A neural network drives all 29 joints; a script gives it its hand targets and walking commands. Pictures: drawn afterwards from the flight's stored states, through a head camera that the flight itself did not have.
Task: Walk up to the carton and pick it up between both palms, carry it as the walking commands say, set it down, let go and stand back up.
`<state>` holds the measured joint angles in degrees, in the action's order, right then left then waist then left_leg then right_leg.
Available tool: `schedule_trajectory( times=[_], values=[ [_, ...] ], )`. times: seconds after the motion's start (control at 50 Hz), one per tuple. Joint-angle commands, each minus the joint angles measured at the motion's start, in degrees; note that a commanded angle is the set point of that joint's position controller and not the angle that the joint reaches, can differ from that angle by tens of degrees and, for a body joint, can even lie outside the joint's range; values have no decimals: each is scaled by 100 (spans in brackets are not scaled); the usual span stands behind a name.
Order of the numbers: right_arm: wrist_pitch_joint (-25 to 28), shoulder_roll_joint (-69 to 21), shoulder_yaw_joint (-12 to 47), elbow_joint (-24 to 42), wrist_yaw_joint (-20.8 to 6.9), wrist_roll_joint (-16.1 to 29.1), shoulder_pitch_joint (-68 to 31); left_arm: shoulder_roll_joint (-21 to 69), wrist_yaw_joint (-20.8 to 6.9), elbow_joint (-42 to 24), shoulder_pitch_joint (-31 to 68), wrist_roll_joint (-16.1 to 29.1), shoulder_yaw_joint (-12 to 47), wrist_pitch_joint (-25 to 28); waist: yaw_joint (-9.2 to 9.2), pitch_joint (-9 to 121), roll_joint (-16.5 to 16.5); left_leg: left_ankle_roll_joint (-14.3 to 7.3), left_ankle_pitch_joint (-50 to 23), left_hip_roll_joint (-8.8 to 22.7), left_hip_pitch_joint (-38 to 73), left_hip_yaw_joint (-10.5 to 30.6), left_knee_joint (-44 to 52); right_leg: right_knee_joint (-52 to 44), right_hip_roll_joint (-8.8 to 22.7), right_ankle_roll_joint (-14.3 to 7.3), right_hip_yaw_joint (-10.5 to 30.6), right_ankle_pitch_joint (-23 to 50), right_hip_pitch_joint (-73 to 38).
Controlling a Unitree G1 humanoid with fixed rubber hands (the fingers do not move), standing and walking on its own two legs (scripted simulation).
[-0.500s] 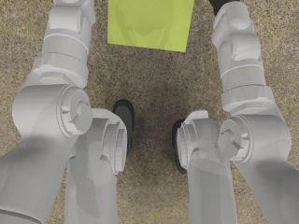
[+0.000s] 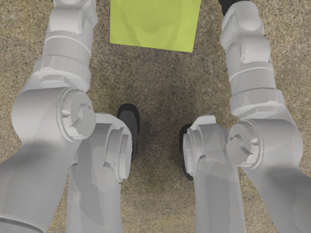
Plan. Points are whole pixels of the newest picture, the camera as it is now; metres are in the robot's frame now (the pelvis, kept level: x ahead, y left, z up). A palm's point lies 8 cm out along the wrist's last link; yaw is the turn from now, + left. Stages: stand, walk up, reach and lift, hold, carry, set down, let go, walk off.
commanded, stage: set down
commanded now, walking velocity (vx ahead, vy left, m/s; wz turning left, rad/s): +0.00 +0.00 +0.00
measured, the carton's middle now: (156, 2) +0.53 +0.05 -0.30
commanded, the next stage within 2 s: let go in 1.96 s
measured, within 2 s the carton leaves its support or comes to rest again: neither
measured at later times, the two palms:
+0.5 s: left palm (66, 10) +0.49 +0.23 -0.23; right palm (232, 22) +0.49 -0.10 -0.22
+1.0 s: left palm out of the picture +0.50 +0.24 -0.14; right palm out of the picture +0.52 -0.09 -0.14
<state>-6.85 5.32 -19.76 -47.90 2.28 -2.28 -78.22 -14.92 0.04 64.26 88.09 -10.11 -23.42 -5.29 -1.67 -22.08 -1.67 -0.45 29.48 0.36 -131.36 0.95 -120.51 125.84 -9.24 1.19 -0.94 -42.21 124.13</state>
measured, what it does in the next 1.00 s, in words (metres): stands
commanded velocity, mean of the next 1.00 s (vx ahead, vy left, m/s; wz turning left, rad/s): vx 0.00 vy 0.00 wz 0.00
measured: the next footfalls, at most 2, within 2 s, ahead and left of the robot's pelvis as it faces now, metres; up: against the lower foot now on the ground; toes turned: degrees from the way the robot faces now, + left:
none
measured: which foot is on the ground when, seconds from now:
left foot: down 0.00-1.00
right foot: down 0.00-1.00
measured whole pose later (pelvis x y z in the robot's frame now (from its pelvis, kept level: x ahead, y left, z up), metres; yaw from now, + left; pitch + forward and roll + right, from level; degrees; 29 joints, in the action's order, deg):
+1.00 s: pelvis -0.03 +0.00 +0.01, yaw +1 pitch +29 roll -1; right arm -15.8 12.8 -6.3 -39.0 12.2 9.6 -77.9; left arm -24.1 6.8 48.0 79.5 11.2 -10.3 -13.7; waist -1.7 -30.1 -1.1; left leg -1.2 25.8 -0.1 -121.9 -0.5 -119.1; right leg 125.6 -8.5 2.1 0.3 -39.3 115.1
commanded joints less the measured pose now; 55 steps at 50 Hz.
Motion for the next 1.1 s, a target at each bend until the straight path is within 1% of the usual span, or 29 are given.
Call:
schedule_trajectory(
  times=[0.0,0.06,0.14,0.16,0.18,0.2,0.22,0.24,0.26,0.34,0.4,0.46,0.5,0.54,0.56,0.66,0.74,0.76,0.82,0.84,0.86,0.88,0.92,0.94,0.98,1.0,1.02,1.04,1.08],
  values=[
    [6,-3015,1256,-862,-841,-422,-1246,2827,-833,729,-430,-77,489,16,-800,5159,-419,-84,-2497,-384,3642,15,19,-1139,-5,210,230,2415,-375],
    [83,-2284,1213,-908,-637,-381,-1130,2057,-631,846,-568,-16,326,157,-871,5311,-651,-82,-2458,-363,3593,52,70,-1095,50,287,188,2442,-620],
    [210,-959,1144,-821,-261,-152,-864,836,-265,1026,-856,178,199,396,-978,5560,-471,-53,-2724,-287,3847,23,10,-1133,89,319,249,2595,-711],
    [294,-737,1291,-621,-171,-49,-1040,536,-187,901,-677,367,247,488,-974,5769,-647,-73,-2770,-294,3811,17,-47,-1130,122,336,284,2770,-952],
    [352,-87,1108,-636,3,-95,-825,42,-28,811,-695,400,179,568,-860,5842,-516,-32,-2838,-263,3854,31,-39,-1109,127,336,293,2901,-924],
    [423,213,1246,-439,108,71,-972,-495,98,732,-596,531,222,662,-981,6033,-494,-54,-3077,-241,4051,81,-65,-1025,154,357,290,2966,-997],
    [509,568,1254,-343,225,116,-811,-789,188,600,-647,613,193,748,-931,6221,-543,-30,-3219,-251,4067,56,-127,-1020,180,371,298,3259,-1194],
    [529,586,1309,-486,297,193,-664,-916,260,616,-612,776,333,818,-850,6282,-467,-24,-3301,-229,4199,75,-108,-1019,196,376,284,3290,-1300],
    [587,614,1396,-417,349,394,-770,-1013,336,391,-436,855,361,921,-965,6320,-283,-87,-3624,-222,4288,89,-123,-972,192,383,360,3443,-1127],
    [672,636,1566,-644,427,804,-679,-713,386,162,-191,1354,825,1027,-612,6115,285,-180,-5031,0,5910,493,-326,-1221,231,381,316,3001,642],
    [658,680,1806,-292,434,1059,-1046,-894,341,122,49,1619,1150,1000,-589,6631,293,-144,-4651,31,5765,433,-282,-1114,218,318,295,2921,137],
    [605,1001,1870,-102,459,1038,-1403,-1363,337,288,240,1670,1069,969,-729,6515,-66,-111,-3654,-56,4825,214,-129,-1093,279,296,363,2846,-735],
    [535,1084,1670,-109,515,995,-1410,-1509,384,-84,564,1742,1187,920,-525,6817,46,-44,-3376,-56,4827,196,-66,-1039,273,252,262,2669,-957],
    [456,1132,1672,174,561,1137,-1669,-1495,440,-463,855,1869,1369,844,-506,7301,22,-17,-3105,-68,5068,142,71,-1087,290,238,193,2497,-1280],
    [426,1279,1644,379,585,1193,-1773,-1534,473,-697,955,1916,1385,817,-501,7587,262,11,-3122,-72,5381,75,67,-1143,273,202,222,2449,-1313],
    [207,1282,1767,742,708,1374,-2074,-1704,666,-960,1155,2004,1436,585,-627,8436,126,20,-2401,-136,6011,-106,387,-1334,320,202,-4,1848,-1920],
    [90,1417,1831,1912,871,1495,-2368,-1720,774,-1750,1147,2056,1446,331,-642,9915,19,-6,-2431,-216,6593,-255,567,-1478,282,185,-99,2074,-3049],
    [-6,1339,1947,1958,896,1541,-2428,-1681,789,-1865,1159,2097,1456,236,-750,10167,-39,-3,-2425,-251,6677,-334,621,-1563,285,188,-95,2057,-3367],
    [-313,1339,1966,2279,990,1632,-2220,-1579,773,-2154,844,2182,1619,-116,-734,11054,117,-24,-2511,-298,7624,-306,858,-1752,260,180,-166,1964,-3901],
    [-398,1436,2019,2836,1050,1627,-2295,-1524,777,-2776,912,2303,1673,-238,-638,11983,10,-9,-2618,-343,8040,-329,894,-1776,235,138,-251,2193,-4605],
    [-553,1398,2054,2666,1065,1651,-2340,-1649,783,-2714,1000,2246,1650,-388,-705,12033,24,-17,-2438,-341,8178,-314,1000,-1821,249,161,-303,2012,-4631],
    [-627,1391,2098,2871,1102,1751,-2256,-1620,805,-2996,1095,2336,1680,-485,-599,12303,-71,-54,-2804,-361,8225,-325,854,-1855,246,154,-264,2390,-4828],
    [-765,1559,1722,2994,1151,1493,-2061,-1644,805,-3339,976,2213,1536,-670,-355,11877,-91,-4,-2566,-401,7901,-302,1030,-1923,238,129,-278,2329,-4799],
    [-828,1641,1670,3301,1161,1496,-2102,-1681,791,-3547,906,2178,1473,-740,-368,11991,-108,-46,-2555,-426,8073,-313,1112,-2021,194,122,-268,2267,-4861],
    [-983,1501,1557,2860,1139,1442,-1800,-1707,766,-3811,1054,2083,1458,-860,-268,11452,152,0,-2294,-423,8063,-302,1280,-2205,232,64,-300,2016,-4549],
    [-1100,1457,1541,2514,1124,1421,-1644,-1665,744,-3581,976,2060,1425,-942,-314,11187,263,11,-2197,-418,7883,-303,1337,-2274,260,52,-221,1955,-4413],
    [-1135,1493,1466,2267,1109,1274,-1532,-1607,708,-3182,785,2023,1384,-1004,-189,10750,125,-12,-1854,-391,7750,-289,1466,-2457,269,54,-233,1581,-4200],
    [-1186,1270,1505,2261,1087,1317,-1478,-1611,692,-3388,797,1986,1361,-1035,-261,10968,66,-25,-1825,-420,7828,-270,1653,-2536,240,70,-261,1657,-4503],
    [-1232,1394,1268,2232,1074,1201,-1410,-1629,677,-3719,970,1941,1362,-1072,-73,11039,292,-9,-1760,-421,8117,-255,1772,-2725,242,13,-233,1542,-4397]
  ],
)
